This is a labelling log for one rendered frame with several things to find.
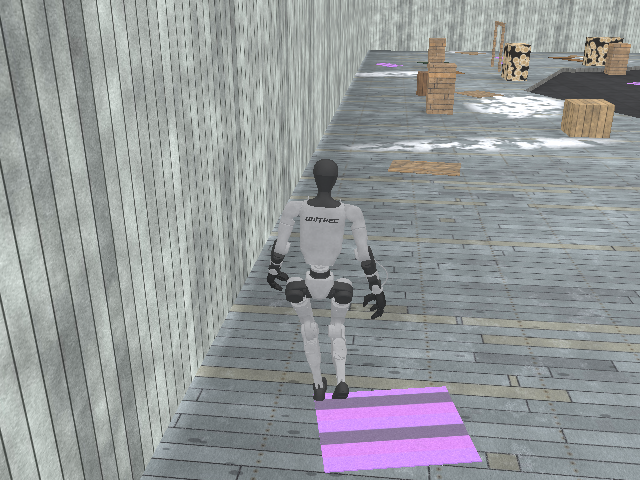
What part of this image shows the robot right forearm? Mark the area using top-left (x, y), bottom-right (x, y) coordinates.
top-left (361, 246), bottom-right (383, 295)

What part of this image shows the right robot hand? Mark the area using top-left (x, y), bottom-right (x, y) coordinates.
top-left (363, 291), bottom-right (386, 319)

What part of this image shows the left robot upper arm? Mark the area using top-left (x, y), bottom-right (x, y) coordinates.
top-left (274, 201), bottom-right (303, 255)

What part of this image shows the right robot thigh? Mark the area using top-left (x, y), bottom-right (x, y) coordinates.
top-left (328, 278), bottom-right (353, 340)

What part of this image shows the right robot upper arm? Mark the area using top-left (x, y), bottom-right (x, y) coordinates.
top-left (344, 204), bottom-right (371, 262)

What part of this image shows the robot left forearm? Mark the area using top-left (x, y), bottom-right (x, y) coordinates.
top-left (268, 239), bottom-right (285, 275)

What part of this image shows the right robot shin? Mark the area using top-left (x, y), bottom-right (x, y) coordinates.
top-left (331, 324), bottom-right (347, 385)

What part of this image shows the left robot hand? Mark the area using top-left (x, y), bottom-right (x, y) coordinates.
top-left (267, 271), bottom-right (289, 291)

